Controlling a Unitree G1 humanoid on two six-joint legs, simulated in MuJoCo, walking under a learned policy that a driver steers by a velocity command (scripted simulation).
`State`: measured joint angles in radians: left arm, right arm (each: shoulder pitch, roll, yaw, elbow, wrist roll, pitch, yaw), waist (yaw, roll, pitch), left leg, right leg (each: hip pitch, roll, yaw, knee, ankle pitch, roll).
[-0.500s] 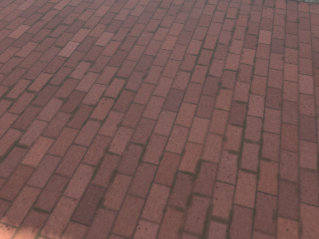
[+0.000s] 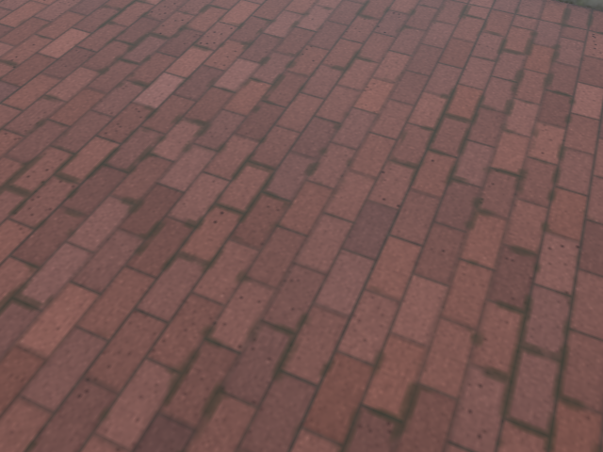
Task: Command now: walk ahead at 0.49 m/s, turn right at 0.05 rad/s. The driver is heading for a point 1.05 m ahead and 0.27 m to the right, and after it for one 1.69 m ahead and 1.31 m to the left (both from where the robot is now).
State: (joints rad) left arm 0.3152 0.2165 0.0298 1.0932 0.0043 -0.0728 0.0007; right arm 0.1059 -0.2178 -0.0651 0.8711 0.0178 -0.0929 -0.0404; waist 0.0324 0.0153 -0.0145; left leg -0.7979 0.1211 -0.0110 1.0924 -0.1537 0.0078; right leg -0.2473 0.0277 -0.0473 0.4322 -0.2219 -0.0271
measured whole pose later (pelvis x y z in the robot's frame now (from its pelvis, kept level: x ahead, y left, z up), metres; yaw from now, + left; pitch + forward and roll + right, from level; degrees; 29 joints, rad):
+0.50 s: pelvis +0.24 +0.07 +0.01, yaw -12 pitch +2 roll +1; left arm 0.15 0.26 0.09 0.93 -0.03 -0.03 0.01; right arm 0.38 -0.20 -0.07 1.03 -0.02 -0.10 -0.03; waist -0.05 -0.03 -0.03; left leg -0.10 0.00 0.21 0.28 -0.23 0.04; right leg -0.77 -0.07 0.11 0.97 0.01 -0.05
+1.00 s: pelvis +0.48 -0.07 +0.01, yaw -30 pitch +2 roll +0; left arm 0.30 0.23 0.08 0.87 -0.02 -0.05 0.00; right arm 0.07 -0.28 -0.08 0.82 -0.01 -0.12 -0.01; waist 0.03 0.03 0.02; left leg -0.67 0.13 -0.06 0.94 -0.17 -0.04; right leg -0.18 0.12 0.06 0.31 -0.17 -0.11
